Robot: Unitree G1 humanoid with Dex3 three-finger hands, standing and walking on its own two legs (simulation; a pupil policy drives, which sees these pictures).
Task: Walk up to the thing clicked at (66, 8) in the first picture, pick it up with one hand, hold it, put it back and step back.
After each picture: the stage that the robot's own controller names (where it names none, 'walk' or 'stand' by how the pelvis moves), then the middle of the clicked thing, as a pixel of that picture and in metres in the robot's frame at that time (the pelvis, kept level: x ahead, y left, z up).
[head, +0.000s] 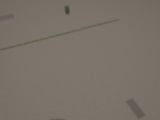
stand; (67, 10) +2.14 +0.21 -0.72
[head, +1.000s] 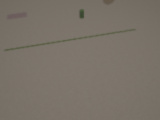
walk; (81, 14) +2.00 +0.10 -0.70
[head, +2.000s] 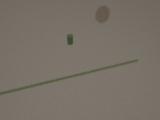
walk; (70, 39) +1.35 +0.15 -0.69
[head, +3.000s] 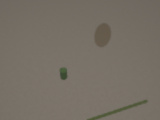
walk; (63, 73) +0.86 +0.17 -0.70
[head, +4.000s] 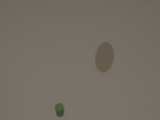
walk; (59, 110) +0.53 +0.16 -0.70
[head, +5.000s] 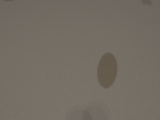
stand; out of the picture +0.35 +0.16 -0.70
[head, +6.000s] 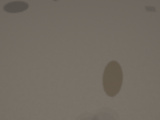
stand; out of the picture +0.33 +0.15 -0.72
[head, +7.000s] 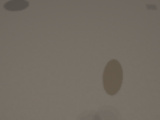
stand; out of the picture +0.33 +0.15 -0.73
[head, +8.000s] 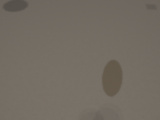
stand; out of the picture +0.32 +0.16 -0.73
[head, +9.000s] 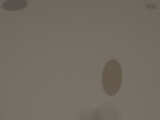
stand; out of the picture +0.32 +0.16 -0.73
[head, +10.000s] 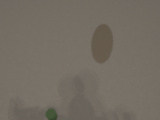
go down; (51, 115) +0.35 +0.17 -0.61
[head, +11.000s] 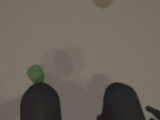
go down; (36, 75) +0.39 +0.22 -0.31
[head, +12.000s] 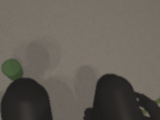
close in; (13, 70) +0.38 +0.24 -0.26
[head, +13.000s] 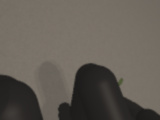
close; out of the picture +0.37 +0.26 -0.21
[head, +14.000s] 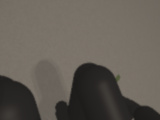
close; out of the picture +0.37 +0.27 -0.21
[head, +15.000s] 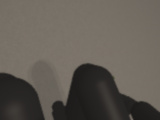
lift; out of the picture +0.35 +0.26 -0.22
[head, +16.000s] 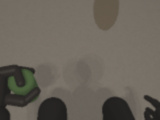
lift; (25, 87) +0.32 +0.20 -0.02
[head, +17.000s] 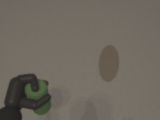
hold; (39, 97) +0.31 +0.16 +0.00
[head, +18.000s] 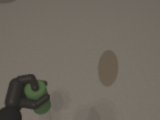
hold; (38, 97) +0.31 +0.17 +0.00
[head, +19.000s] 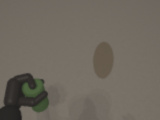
crouch; (36, 95) +0.33 +0.17 -0.03
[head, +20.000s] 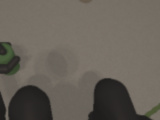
lower; (6, 60) +0.42 +0.23 -0.11
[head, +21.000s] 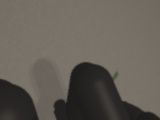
lower; out of the picture +0.39 +0.30 -0.22
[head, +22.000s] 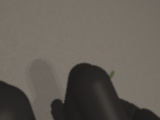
lower; out of the picture +0.39 +0.30 -0.22
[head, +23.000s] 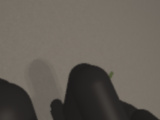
lower; out of the picture +0.39 +0.30 -0.23
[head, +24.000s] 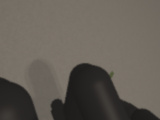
lower; out of the picture +0.38 +0.30 -0.22
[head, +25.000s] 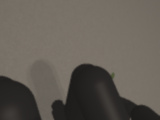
open; out of the picture +0.37 +0.28 -0.22
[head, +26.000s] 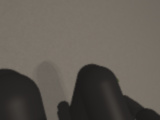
stand; out of the picture +0.37 +0.27 -0.22
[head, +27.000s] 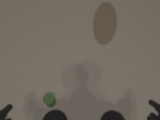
walk; (49, 100) +0.37 +0.20 -0.52
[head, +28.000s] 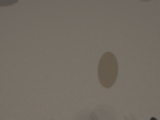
stand; out of the picture +0.34 +0.18 -0.66
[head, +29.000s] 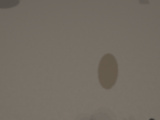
stand; out of the picture +0.35 +0.17 -0.67
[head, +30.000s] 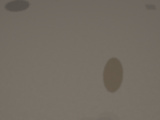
stand; out of the picture +0.37 +0.16 -0.72
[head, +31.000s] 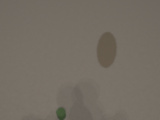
walk; (61, 114) +0.39 +0.13 -0.71
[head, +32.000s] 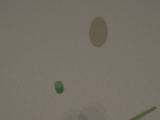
walk; (59, 87) +0.60 +0.19 -0.69
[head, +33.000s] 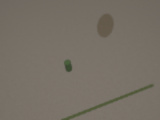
stand; (68, 65) +0.94 +0.22 -0.70
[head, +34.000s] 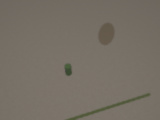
stand; (68, 69) +0.97 +0.15 -0.71
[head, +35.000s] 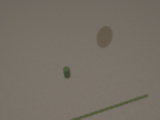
stand; (66, 72) +0.98 +0.17 -0.73
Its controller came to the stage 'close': yes
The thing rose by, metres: 0.70
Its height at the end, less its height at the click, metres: +0.00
